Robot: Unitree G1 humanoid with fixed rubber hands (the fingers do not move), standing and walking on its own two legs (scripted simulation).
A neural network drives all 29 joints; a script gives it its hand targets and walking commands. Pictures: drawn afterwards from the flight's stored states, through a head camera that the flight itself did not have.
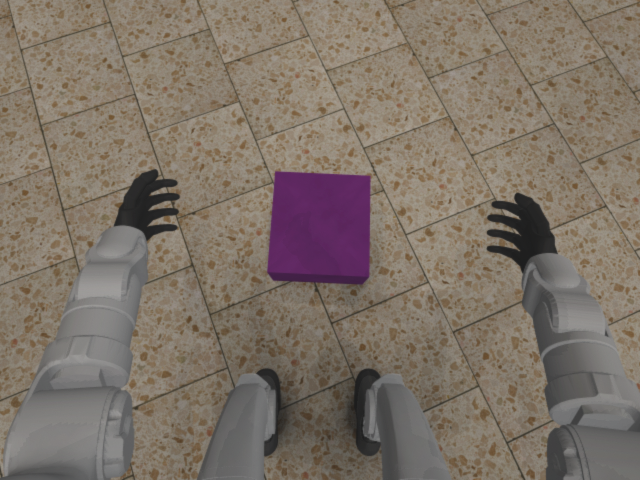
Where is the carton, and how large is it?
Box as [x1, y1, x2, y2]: [267, 171, 369, 284]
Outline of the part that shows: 275,171 267,272 272,279 361,284 368,277 369,176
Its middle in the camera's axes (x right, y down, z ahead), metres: +0.00 -0.02 +1.05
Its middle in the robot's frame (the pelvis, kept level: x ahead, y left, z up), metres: +0.56 +0.01 -0.63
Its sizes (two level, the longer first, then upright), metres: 0.269 0.252 0.144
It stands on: the floor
